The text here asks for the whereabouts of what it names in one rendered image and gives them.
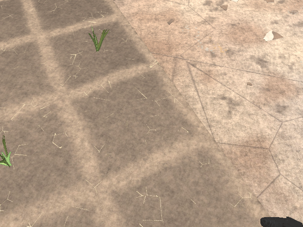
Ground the right robot hand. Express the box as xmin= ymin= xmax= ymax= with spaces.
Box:
xmin=260 ymin=217 xmax=303 ymax=227

